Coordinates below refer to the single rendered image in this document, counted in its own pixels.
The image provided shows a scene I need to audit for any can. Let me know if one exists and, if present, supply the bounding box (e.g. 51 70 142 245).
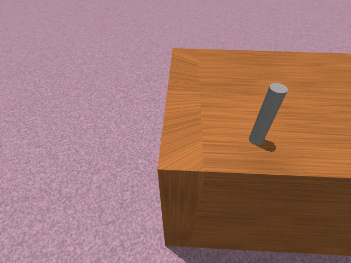
249 83 288 145

